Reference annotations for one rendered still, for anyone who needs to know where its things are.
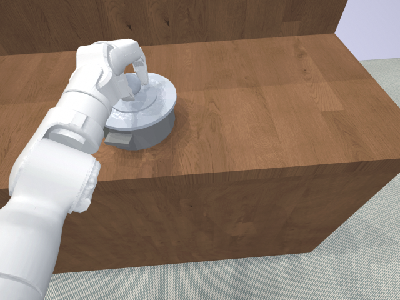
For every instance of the table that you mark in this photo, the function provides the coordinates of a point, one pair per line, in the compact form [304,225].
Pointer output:
[280,133]

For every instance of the pot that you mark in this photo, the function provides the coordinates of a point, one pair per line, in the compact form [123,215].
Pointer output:
[140,138]

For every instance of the knob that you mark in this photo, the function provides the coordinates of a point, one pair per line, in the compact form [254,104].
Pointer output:
[133,82]

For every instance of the robot left upper arm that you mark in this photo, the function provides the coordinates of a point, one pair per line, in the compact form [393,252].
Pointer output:
[56,180]

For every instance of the left robot forearm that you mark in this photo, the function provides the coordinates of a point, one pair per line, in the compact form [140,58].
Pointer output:
[86,104]

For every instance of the lid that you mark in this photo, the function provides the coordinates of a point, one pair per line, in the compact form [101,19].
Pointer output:
[152,104]

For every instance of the robot left hand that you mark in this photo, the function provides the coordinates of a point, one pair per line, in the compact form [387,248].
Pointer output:
[133,54]

